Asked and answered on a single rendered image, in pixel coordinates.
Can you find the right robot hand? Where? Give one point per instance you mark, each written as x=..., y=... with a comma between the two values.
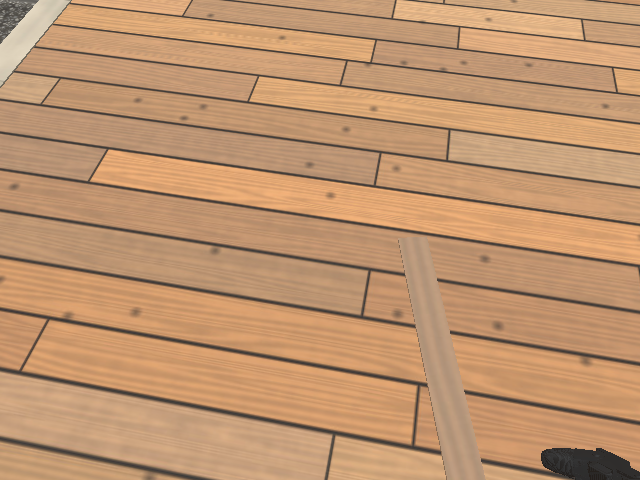
x=588, y=464

